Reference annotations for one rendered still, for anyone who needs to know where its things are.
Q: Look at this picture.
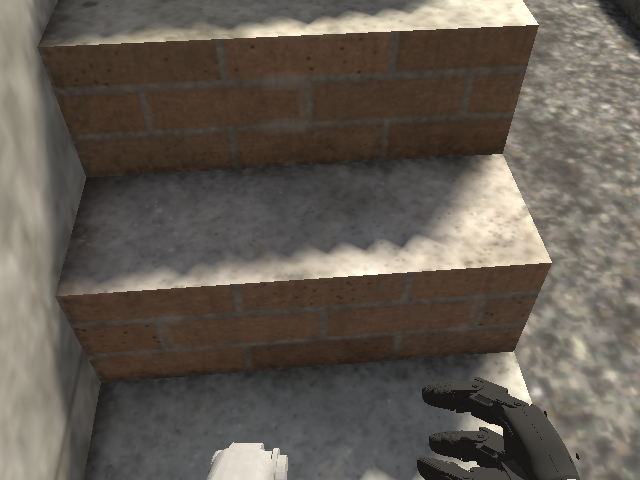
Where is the robot left shin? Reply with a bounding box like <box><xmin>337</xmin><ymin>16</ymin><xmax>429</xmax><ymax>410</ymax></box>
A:
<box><xmin>208</xmin><ymin>450</ymin><xmax>222</xmax><ymax>473</ymax></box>

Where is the right robot hand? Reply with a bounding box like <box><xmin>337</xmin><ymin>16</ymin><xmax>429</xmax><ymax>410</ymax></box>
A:
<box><xmin>417</xmin><ymin>377</ymin><xmax>580</xmax><ymax>480</ymax></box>

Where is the left robot thigh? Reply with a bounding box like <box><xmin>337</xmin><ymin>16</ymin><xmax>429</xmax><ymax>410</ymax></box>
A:
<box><xmin>206</xmin><ymin>442</ymin><xmax>288</xmax><ymax>480</ymax></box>

